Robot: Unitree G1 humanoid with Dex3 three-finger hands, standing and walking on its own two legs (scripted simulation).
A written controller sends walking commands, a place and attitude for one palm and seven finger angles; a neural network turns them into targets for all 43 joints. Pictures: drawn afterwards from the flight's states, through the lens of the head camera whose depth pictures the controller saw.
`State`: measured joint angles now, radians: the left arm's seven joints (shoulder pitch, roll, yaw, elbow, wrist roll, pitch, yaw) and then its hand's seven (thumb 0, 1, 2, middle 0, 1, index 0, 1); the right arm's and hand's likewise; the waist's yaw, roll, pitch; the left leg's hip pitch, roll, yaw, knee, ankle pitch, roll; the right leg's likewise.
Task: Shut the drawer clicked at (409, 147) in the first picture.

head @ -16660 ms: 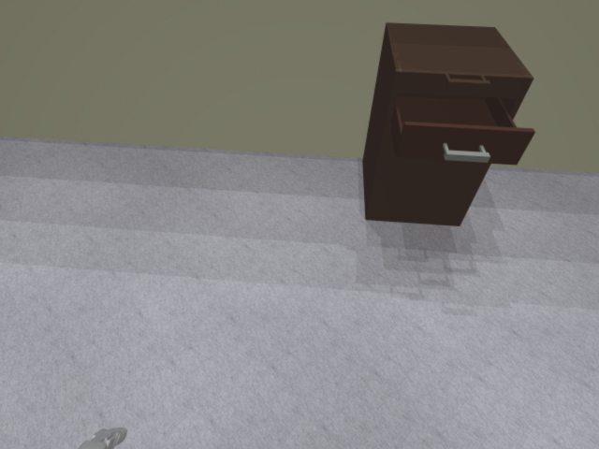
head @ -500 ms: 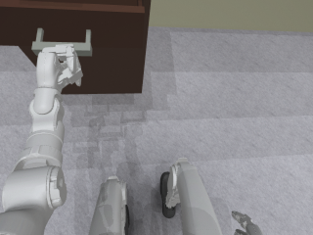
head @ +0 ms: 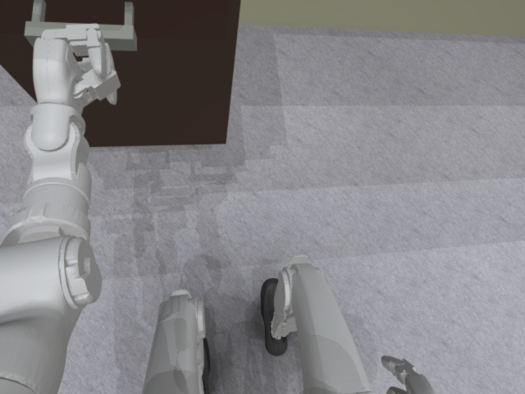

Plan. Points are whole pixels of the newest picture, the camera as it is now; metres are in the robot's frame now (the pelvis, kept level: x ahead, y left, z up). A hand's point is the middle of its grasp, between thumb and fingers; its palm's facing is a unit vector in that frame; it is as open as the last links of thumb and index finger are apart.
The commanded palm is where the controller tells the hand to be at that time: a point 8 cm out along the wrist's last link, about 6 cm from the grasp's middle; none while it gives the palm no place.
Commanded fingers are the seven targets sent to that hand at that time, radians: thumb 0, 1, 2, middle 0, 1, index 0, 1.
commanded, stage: push the drawer shut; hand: left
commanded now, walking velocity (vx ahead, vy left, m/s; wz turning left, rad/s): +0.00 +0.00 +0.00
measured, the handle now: (84, 22) +0.63 +0.18 +0.01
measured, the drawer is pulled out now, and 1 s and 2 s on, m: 0.05 0.00 0.00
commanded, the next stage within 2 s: pull the fist back off the drawer in 0.64 s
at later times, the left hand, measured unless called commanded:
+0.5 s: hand (109, 42) +0.60 +0.15 +0.01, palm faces -0.03 -1.00 -0.06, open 3.0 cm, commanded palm +0.61 +0.16 +0.02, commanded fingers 0.00 0.90 0.90 -1.40 -1.60 -1.40 -1.60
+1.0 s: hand (96, 35) +0.61 +0.17 +0.01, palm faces -0.02 -1.00 -0.07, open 3.4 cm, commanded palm +0.61 +0.14 +0.02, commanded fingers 0.00 0.90 0.90 -1.40 -1.60 -1.40 -1.60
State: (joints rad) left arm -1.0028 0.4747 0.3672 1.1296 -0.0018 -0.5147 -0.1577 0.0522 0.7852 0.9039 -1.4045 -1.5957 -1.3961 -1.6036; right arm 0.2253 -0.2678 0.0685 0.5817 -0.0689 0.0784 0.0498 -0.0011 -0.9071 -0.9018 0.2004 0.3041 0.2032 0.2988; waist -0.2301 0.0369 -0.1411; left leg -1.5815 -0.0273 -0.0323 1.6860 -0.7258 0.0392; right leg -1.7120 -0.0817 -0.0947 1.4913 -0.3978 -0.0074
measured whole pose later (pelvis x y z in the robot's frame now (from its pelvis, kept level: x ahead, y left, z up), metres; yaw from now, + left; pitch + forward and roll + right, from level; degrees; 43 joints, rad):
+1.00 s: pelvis -0.04 +0.00 -0.04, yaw -1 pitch +38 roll -9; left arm -1.47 0.76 0.29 1.34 0.16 -0.30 -0.14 0.06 0.55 0.88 -1.40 -1.60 -1.40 -1.60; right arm 0.32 -0.26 0.16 0.57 -0.10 0.14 0.07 0.00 -0.91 -0.90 0.20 0.30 0.20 0.30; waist -0.40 0.02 -0.09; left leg -1.81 -0.06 -0.10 1.81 -0.67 0.04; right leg -1.87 -0.05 -0.12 1.54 -0.33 0.01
